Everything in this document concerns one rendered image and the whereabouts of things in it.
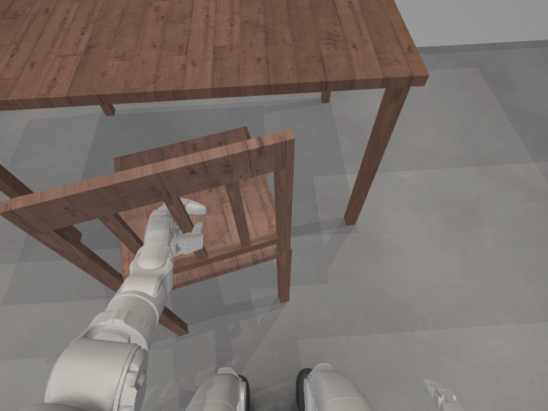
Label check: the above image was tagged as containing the left robot forearm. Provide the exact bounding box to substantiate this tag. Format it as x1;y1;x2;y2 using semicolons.
45;242;174;403

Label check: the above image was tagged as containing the robot thigh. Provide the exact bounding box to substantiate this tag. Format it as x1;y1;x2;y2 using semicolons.
185;373;247;411
304;370;374;411

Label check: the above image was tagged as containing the robot left hand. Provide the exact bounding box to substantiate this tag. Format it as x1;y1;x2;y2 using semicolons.
143;198;206;257

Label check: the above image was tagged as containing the left robot thigh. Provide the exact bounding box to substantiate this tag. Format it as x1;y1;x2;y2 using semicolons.
185;373;247;411

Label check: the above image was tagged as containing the robot right hand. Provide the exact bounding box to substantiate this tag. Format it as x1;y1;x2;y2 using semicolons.
422;378;467;411

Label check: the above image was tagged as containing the table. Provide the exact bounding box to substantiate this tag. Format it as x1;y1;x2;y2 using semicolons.
0;0;429;241

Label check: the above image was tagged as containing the chair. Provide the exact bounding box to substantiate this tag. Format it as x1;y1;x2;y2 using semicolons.
0;126;295;336

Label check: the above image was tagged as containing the right robot thigh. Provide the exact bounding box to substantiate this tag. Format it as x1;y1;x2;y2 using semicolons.
304;370;374;411

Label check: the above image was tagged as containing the left robot upper arm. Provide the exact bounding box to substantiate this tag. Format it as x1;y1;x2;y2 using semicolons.
19;337;149;411

